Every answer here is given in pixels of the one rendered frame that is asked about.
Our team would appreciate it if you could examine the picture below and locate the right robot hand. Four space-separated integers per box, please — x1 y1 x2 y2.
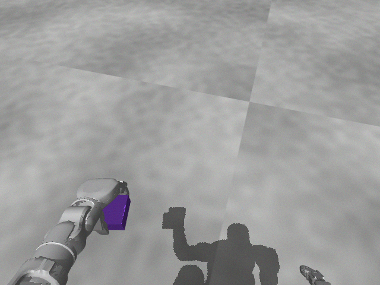
300 265 331 285

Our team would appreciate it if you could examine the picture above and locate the left robot hand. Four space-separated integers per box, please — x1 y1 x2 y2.
77 178 129 235

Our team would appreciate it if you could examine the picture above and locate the left robot arm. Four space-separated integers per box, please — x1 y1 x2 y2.
7 197 102 285

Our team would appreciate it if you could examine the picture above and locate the small box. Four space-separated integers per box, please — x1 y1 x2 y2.
103 195 131 230

